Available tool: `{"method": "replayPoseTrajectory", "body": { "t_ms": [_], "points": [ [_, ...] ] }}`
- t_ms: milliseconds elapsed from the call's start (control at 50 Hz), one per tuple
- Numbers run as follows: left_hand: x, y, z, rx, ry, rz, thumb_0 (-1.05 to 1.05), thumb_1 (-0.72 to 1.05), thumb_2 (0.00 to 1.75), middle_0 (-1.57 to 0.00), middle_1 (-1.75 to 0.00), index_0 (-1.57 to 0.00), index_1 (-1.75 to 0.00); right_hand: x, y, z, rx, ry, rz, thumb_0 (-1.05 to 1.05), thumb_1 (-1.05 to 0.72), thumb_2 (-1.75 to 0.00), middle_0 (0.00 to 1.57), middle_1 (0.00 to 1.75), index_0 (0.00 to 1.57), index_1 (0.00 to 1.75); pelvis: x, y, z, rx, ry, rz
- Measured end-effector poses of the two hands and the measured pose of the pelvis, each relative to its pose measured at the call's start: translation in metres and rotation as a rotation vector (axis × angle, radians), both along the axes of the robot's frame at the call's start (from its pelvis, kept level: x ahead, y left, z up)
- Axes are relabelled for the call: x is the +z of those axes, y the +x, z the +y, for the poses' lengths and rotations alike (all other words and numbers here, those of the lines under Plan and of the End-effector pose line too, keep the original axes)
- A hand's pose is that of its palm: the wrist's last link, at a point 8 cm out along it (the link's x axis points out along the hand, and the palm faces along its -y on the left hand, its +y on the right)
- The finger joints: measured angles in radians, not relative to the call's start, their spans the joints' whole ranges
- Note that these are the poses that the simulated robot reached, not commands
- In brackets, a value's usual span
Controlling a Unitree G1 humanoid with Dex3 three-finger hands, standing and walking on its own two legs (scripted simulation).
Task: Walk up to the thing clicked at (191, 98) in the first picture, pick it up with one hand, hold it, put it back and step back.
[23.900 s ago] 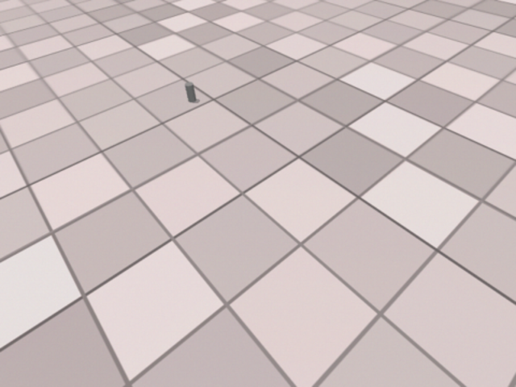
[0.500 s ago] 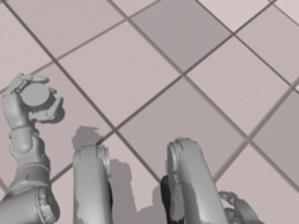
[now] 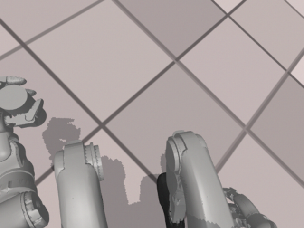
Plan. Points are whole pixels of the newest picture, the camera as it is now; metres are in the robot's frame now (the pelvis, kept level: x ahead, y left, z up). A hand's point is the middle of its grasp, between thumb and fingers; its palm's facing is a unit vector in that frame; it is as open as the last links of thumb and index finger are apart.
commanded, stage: crouch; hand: left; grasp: from the side
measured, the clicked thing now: (25, 108) +0.42 +0.30 -0.10
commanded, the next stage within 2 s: lower in 0.14 s
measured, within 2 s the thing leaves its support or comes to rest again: rests again in 1.54 s
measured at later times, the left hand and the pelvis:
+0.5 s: hand (33, 111) +0.42 +0.30 -0.14, palm faces +0.36 -0.93 +0.00, open 8.2 cm; pelvis +0.00 +0.01 -0.02, yaw -3 degrees
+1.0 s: hand (40, 112) +0.43 +0.29 -0.18, palm faces +0.37 -0.93 -0.01, open 8.2 cm; pelvis -0.01 +0.01 -0.03, yaw -6 degrees
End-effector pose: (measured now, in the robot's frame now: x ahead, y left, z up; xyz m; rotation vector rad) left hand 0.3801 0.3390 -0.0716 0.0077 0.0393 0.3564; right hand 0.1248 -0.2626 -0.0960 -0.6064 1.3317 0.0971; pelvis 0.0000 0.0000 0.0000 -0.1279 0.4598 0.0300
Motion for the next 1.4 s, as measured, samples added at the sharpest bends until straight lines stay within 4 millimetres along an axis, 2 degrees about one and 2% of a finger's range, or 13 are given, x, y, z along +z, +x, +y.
{"method": "replayPoseTrajectory", "body": {
  "t_ms": [180, 340, 660, 1140, 1400],
  "points": [
    [-0.020, -0.002, 0.001, -0.001, -0.008, 0.001, 0.00, -0.16, 1.12, -0.85, -1.07, -0.82, -1.06, -0.003, 0.009, 0.004, 0.048, -0.018, -0.001, 0.00, -0.92, -0.90, 0.20, 0.30, 0.20, 0.30, -0.010, 0.001, 0.002, -0.009, -0.016, -0.028],
    [-0.033, 0.000, 0.001, -0.012, -0.002, 0.004, 0.00, -0.16, 1.12, -0.85, -1.06, -0.82, -1.06, -0.002, 0.008, 0.007, 0.080, -0.035, 0.005, 0.00, -0.92, -0.90, 0.21, 0.30, 0.20, 0.30, -0.015, -0.001, 0.005, -0.017, -0.032, -0.054],
    [-0.086, 0.002, 0.002, 0.009, -0.025, 0.024, 0.01, -0.17, 1.13, -0.85, -1.05, -0.83, -1.05, 0.013, 0.005, 0.008, 0.210, -0.125, 0.036, 0.00, -0.92, -0.90, 0.21, 0.30, 0.20, 0.30, -0.027, -0.007, 0.010, -0.044, -0.074, -0.143],
    [-0.122, 0.010, -0.002, 0.035, -0.023, 0.029, 0.01, -0.17, 1.13, -0.86, -1.05, -0.83, -1.04, 0.028, 0.000, 0.017, 0.351, -0.202, 0.064, -0.01, -0.92, -0.90, 0.21, 0.30, 0.20, 0.30, -0.036, -0.014, 0.018, -0.075, -0.131, -0.231],
    [-0.130, 0.011, 0.000, 0.035, -0.017, 0.029, 0.01, -0.17, 1.12, -0.86, -1.05, -0.83, -1.04, 0.036, -0.001, 0.023, 0.386, -0.227, 0.088, -0.01, -0.91, -0.90, 0.21, 0.30, 0.20, 0.30, -0.036, -0.014, 0.022, -0.080, -0.159, -0.248]
  ]
}}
